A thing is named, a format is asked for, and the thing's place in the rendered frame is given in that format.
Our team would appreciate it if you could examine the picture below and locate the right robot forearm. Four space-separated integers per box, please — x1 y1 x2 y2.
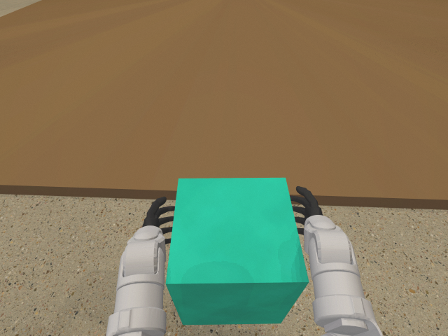
304 215 383 336

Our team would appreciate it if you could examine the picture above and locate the robot right hand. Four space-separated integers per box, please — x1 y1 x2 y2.
290 186 323 235

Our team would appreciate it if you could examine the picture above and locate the carton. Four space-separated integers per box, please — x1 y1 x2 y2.
166 178 309 325

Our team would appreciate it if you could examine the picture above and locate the left robot forearm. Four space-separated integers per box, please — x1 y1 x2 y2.
106 225 167 336

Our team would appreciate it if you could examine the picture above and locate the robot left hand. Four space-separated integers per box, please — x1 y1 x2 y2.
142 197 175 244

